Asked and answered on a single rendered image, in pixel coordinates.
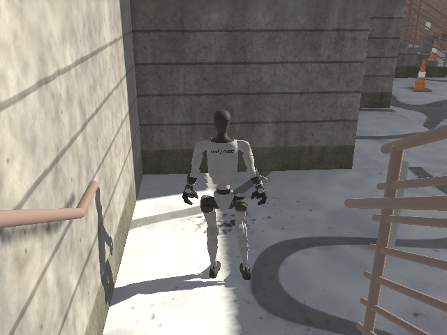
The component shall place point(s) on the right robot thigh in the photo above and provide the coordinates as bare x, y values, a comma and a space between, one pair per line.
240, 208

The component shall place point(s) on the robot left shin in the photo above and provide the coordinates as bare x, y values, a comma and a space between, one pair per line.
212, 246

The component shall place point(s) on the robot left hand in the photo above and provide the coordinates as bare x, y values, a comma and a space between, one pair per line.
191, 195

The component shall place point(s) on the robot right hand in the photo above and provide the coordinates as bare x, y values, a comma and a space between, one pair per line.
260, 195

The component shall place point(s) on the robot left forearm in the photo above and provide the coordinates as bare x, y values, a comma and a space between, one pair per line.
189, 183

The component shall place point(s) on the robot right forearm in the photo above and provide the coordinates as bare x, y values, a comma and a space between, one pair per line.
258, 183

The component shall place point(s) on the robot right upper arm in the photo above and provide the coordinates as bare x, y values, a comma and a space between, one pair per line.
244, 146

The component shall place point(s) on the robot left upper arm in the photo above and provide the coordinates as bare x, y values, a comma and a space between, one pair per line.
197, 158

